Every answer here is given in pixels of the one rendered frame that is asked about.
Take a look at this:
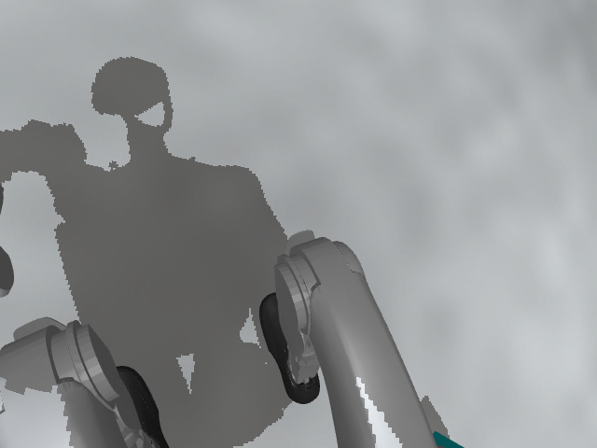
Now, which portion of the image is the right robot foot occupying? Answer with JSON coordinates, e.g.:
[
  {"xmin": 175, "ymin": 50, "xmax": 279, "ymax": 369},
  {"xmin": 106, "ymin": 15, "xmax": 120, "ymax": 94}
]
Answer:
[{"xmin": 259, "ymin": 292, "xmax": 320, "ymax": 404}]

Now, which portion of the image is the left robot foot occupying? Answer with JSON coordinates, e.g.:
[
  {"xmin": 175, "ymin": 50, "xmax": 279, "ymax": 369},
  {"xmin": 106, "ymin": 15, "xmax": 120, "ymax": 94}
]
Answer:
[{"xmin": 117, "ymin": 366, "xmax": 169, "ymax": 448}]

